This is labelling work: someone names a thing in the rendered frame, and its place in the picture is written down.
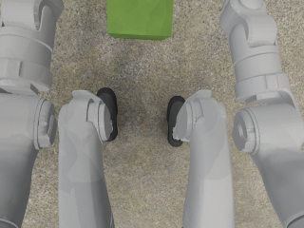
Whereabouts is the right robot upper arm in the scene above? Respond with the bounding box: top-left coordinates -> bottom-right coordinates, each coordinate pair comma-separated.
232,103 -> 304,228

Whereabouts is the left robot upper arm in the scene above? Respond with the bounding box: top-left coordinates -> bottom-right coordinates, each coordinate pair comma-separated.
0,93 -> 57,228

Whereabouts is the carton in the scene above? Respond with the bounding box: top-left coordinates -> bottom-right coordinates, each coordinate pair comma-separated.
106,0 -> 174,41

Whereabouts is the right robot thigh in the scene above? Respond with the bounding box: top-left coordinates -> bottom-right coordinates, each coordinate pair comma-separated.
180,97 -> 236,228

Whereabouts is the robot left forearm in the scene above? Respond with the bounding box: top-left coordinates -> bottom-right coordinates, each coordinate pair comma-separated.
0,0 -> 65,96

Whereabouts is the robot right forearm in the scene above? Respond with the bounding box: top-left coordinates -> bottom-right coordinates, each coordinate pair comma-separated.
219,0 -> 304,142

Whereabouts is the robot right foot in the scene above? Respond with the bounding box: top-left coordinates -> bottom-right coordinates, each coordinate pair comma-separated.
166,96 -> 185,147

